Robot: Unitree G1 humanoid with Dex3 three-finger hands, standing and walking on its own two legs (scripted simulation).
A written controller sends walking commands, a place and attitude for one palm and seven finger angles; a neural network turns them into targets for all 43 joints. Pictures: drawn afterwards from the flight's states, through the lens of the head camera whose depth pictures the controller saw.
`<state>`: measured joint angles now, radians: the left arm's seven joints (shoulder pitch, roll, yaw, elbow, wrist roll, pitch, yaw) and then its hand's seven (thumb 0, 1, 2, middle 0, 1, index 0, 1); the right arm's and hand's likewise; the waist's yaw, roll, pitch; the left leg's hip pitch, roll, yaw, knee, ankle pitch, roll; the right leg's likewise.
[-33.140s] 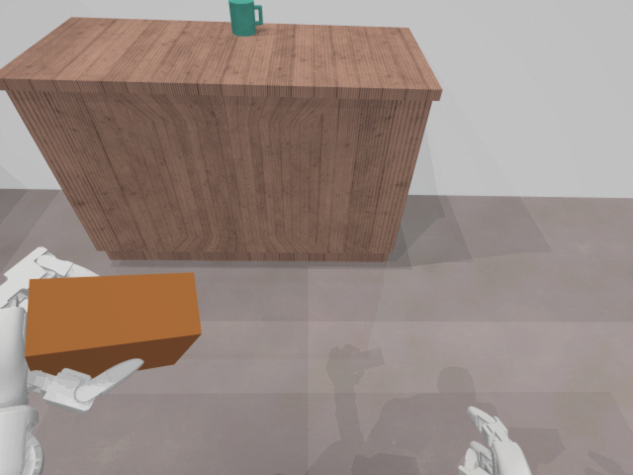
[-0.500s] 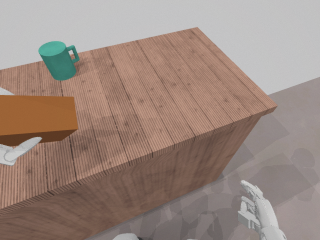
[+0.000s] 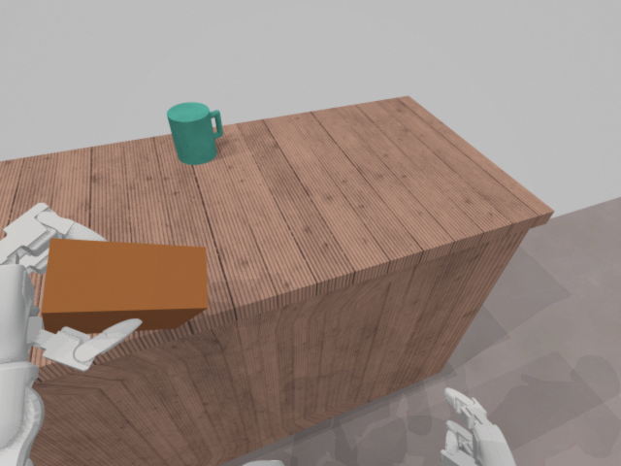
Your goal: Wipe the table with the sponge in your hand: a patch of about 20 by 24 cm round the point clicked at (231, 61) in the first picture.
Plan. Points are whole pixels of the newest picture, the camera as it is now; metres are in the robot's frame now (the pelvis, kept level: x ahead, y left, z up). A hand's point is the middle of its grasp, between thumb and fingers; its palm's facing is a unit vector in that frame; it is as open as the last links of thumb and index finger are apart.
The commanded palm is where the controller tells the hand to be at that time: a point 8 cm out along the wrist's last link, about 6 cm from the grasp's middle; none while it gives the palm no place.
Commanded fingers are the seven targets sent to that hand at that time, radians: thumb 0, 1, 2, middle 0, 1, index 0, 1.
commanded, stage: come to a stop and stand still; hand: left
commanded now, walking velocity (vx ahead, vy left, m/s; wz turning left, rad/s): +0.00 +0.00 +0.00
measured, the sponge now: (148, 291) +0.24 +0.20 +0.16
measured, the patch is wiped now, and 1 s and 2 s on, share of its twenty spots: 0.00 0.00 0.00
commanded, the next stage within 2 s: look again from close up in 1.82 s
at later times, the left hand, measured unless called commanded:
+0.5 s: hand out of the picture +0.14 +0.31 +0.17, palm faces +0.40 -0.84 -0.37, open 10.3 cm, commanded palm +0.08 +0.32 +0.19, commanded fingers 0.00 0.10 1.30 -1.20 -1.60 -1.20 -1.60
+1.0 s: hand out of the picture +0.03 +0.34 +0.14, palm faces +0.42 -0.83 -0.35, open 10.3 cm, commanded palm -0.02 +0.35 +0.19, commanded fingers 0.00 0.10 1.30 -1.20 -1.60 -1.20 -1.60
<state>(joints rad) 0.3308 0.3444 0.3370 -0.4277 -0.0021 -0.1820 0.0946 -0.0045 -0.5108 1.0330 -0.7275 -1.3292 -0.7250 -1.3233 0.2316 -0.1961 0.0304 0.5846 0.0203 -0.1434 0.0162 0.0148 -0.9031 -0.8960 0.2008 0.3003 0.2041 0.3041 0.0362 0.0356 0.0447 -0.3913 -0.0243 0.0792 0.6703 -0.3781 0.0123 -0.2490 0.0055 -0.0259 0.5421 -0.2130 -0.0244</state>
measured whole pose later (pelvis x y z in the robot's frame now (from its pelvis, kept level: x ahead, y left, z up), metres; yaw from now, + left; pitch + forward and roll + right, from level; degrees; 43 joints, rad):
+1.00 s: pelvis -0.19 +0.07 -0.03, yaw -1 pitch -1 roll +0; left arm 0.39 0.39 0.43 -0.49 -0.04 -0.14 0.07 0.00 -0.51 1.03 -0.73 -1.33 -0.73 -1.32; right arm 0.30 -0.19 0.00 0.63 0.02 -0.14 0.00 0.02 -0.91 -0.90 0.20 0.30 0.20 0.30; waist 0.03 -0.10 0.01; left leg -0.27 -0.02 0.03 0.82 -0.53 0.04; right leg -0.52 0.06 -0.10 0.76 -0.23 -0.11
